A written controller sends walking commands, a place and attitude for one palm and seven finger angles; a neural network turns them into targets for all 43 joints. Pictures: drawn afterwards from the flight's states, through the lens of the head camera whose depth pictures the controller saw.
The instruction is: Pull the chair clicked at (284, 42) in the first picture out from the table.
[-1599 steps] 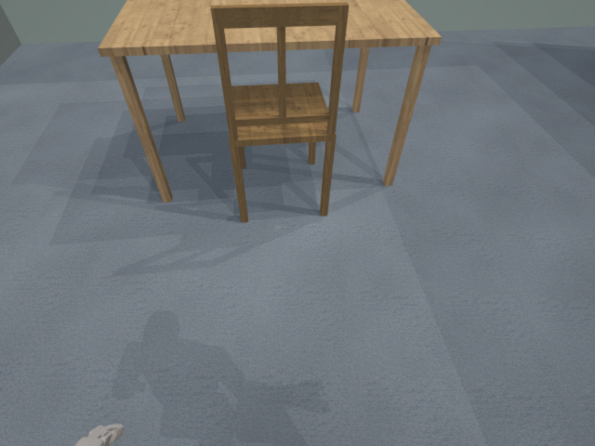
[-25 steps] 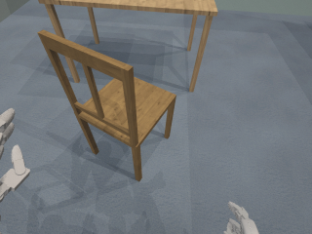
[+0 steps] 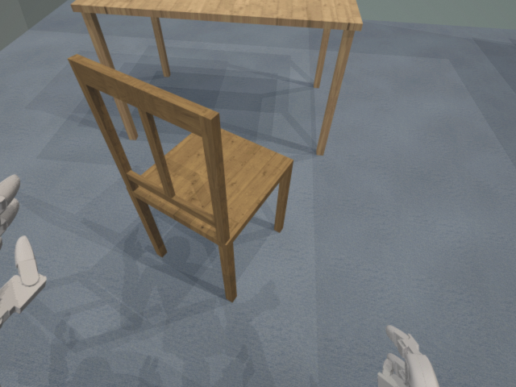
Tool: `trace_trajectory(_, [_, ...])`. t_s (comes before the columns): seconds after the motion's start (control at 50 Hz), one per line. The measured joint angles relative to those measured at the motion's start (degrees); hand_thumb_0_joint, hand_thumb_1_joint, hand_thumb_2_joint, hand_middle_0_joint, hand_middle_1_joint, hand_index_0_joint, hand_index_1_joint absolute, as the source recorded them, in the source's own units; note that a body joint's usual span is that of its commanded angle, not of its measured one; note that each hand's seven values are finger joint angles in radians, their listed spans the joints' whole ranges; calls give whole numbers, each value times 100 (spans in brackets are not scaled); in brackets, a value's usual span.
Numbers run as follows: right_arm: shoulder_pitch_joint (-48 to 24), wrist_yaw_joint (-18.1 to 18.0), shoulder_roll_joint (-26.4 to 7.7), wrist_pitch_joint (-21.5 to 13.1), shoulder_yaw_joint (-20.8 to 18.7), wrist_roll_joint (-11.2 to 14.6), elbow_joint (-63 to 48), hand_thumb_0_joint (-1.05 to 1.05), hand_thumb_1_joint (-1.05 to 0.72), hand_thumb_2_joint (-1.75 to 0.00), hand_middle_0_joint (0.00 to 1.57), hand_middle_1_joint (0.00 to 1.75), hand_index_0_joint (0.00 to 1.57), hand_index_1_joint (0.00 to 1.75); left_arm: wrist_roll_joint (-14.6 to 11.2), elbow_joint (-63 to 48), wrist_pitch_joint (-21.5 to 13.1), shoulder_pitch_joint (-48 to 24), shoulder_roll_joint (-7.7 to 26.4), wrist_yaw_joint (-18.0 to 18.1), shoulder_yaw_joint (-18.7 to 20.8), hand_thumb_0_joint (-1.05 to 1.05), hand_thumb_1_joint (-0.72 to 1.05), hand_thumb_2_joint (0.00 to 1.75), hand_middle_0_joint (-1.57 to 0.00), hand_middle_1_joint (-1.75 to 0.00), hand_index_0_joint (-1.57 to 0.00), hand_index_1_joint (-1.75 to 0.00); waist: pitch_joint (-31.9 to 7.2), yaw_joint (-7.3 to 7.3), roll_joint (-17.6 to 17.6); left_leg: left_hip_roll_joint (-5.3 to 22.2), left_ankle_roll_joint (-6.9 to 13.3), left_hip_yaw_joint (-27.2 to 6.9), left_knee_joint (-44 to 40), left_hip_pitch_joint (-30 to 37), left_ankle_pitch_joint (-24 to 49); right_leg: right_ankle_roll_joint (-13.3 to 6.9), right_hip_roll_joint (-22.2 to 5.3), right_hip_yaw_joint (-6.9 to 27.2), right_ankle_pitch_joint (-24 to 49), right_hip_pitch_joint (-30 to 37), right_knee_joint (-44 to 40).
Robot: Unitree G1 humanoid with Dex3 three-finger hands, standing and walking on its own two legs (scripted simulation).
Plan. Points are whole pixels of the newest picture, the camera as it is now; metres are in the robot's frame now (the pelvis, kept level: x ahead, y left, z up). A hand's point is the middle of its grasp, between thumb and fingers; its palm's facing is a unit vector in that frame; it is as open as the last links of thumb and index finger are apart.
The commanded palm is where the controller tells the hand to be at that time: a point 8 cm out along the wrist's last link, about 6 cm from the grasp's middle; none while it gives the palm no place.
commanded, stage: stop stepping back and stand still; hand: left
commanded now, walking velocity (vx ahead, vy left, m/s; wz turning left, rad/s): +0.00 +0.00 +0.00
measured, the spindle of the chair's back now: (158, 156) +0.63 +0.30 -0.09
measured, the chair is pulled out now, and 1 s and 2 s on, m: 0.67 0.67 0.67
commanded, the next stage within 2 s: let the arm hang, fingers relaxed in 0.34 s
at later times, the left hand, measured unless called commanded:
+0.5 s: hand (44, 297) +0.20 +0.28 +0.10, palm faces +0.31 -0.80 -0.51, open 7.4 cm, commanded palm none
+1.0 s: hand out of the picture -0.05 +0.20 -0.17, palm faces +0.04 -0.96 -0.26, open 7.2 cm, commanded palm none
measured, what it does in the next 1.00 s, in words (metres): stands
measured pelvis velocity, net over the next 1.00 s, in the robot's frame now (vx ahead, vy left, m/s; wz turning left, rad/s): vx -0.02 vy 0.01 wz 0.04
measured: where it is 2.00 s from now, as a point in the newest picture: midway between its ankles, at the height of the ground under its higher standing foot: outside the picture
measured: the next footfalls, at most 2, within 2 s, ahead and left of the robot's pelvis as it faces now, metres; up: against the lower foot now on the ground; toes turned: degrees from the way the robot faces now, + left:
none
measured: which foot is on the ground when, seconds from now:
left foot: down 0.00-1.00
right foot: down 0.00-1.00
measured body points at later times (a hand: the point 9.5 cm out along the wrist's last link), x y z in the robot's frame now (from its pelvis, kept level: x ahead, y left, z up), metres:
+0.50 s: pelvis -0.02 +0.01 +0.00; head +0.00 +0.01 +0.45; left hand +0.18 +0.32 +0.13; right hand +0.15 -0.22 -0.10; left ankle -0.01 +0.11 -0.74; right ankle -0.01 -0.09 -0.74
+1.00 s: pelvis -0.02 +0.01 +0.00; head +0.01 -0.01 +0.45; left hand -0.05 +0.25 -0.15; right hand -0.02 -0.23 -0.16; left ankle -0.01 +0.11 -0.74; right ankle -0.01 -0.09 -0.74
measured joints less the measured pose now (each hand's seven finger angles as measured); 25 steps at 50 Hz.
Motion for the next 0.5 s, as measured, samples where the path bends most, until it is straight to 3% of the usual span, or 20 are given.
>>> trace_trajectory(0.14, [-11, 30, 18, 6, 24, 19, -28, 2, -90, -90, 20, 30, 20, 30, -20, 145, -59, -157, 98, 42, 179, 1, 88, 89, -21, -30, -22, -31, -29, -56, 83, 8, 16, 22, -63, -3, 83, 10, 13, 22, 124, 12, -117])
trace_trajectory(0.24, [13, 47, 21, 1, 37, 20, -38, 1, -90, -90, 20, 30, 20, 30, -26, 296, 11, -100, 24, 11, 97, 1, 89, 89, -21, -30, -22, -31, -58, -101, 118, -7, 43, 51, -102, -22, 122, 34, 1, 49, 180, -12, -162])
trace_trajectory(0.44, [63, 23, 28, -47, 41, -5, -6, 2, -90, -90, 20, 30, 20, 30, -4, 89, 8, -65, 53, 10, 66, 1, 88, 89, -21, -30, -22, -31, 13, -47, 21, -52, 85, 54, -109, -24, 148, 74, -44, 53, 200, -18, -151])
trace_trajectory(0.48, [26, 235, -97, -228, -36, -12, 240, 1, -90, -90, 20, 30, 20, 30, 206, 857, -36, -496, 101, -223, -228, 1, 89, 89, -21, -30, -21, -30, -121, -51, 119, -112, 115, -34, 123, -315, 102, 102, -126, -34, 103, -307, 171])
trace_trajectory(0.5, [-31, 317, -178, -179, -60, -40, 390, 1, -90, -90, 20, 30, 20, 30, 282, 1464, 174, -792, 45, -376, -459, 1, 89, 90, -21, -30, -21, -30, -185, -40, 173, -172, 138, -55, 250, -444, 65, 118, -195, -42, -16, -462, 390])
